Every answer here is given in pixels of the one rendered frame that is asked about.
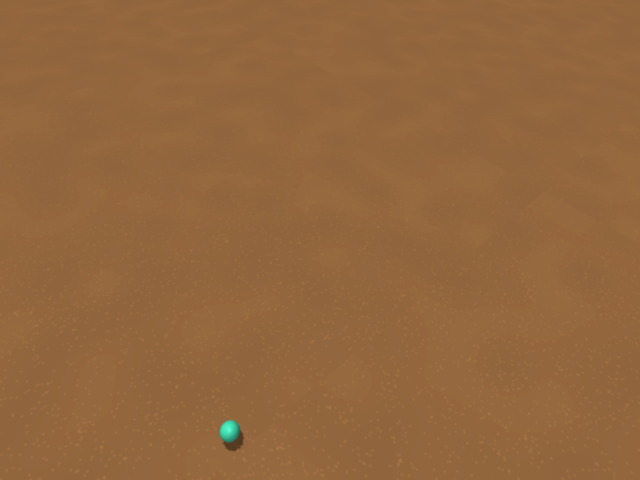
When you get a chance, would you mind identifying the ball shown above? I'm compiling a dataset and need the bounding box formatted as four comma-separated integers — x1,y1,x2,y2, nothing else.
219,420,240,442

